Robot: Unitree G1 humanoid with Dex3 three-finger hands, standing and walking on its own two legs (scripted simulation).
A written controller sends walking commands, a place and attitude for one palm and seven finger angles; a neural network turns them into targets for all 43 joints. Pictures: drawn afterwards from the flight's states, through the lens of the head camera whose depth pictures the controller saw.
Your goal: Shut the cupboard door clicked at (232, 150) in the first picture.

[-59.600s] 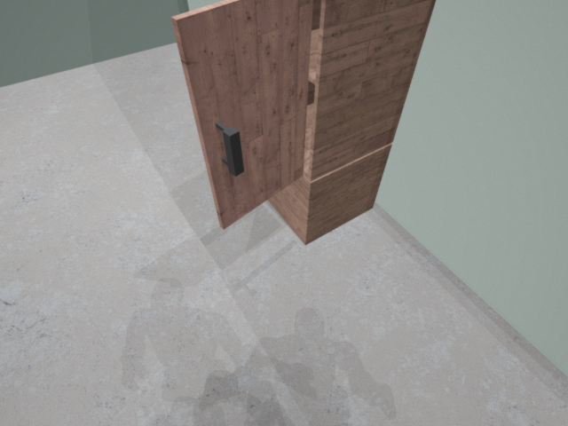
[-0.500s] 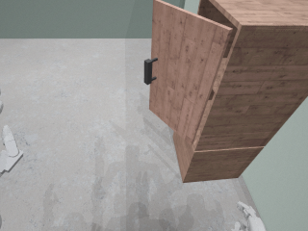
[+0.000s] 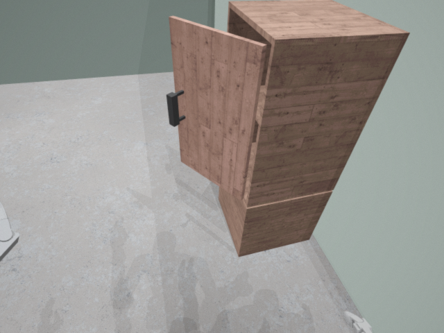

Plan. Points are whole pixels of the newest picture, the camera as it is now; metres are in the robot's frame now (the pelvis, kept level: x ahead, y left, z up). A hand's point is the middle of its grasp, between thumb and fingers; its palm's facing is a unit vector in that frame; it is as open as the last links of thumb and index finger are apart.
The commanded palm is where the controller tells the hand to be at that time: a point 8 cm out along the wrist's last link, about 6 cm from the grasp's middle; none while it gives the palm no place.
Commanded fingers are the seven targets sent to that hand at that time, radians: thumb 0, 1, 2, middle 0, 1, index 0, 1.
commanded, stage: stop stepping back and stand still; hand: left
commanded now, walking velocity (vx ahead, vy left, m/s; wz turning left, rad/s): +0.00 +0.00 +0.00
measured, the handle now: (177, 107) +0.87 +0.18 -0.04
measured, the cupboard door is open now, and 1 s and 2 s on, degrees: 34 34 34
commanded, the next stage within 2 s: let the arm hang, fingers relaxed in 0.36 s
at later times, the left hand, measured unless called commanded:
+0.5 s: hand (12, 270) +0.17 +0.28 +0.14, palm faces +0.45 -0.79 -0.42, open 7.4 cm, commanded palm none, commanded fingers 0.00 0.90 0.90 -0.20 -0.30 -0.20 -0.30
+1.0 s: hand out of the picture -0.07 +0.20 -0.17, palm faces +0.06 -0.97 -0.22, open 7.2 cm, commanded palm none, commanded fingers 0.00 0.90 0.90 -0.20 -0.30 -0.20 -0.30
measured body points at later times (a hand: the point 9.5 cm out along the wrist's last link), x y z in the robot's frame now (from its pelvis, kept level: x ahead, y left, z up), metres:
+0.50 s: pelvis -0.02 +0.00 +0.00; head -0.05 +0.00 +0.45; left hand +0.14 +0.32 +0.16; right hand +0.15 -0.23 -0.09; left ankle +0.05 +0.11 -0.73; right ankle -0.03 -0.11 -0.73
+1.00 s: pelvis -0.02 +0.00 +0.00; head +0.00 +0.02 +0.45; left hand -0.07 +0.25 -0.16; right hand -0.01 -0.25 -0.14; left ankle +0.05 +0.11 -0.73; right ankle -0.03 -0.11 -0.73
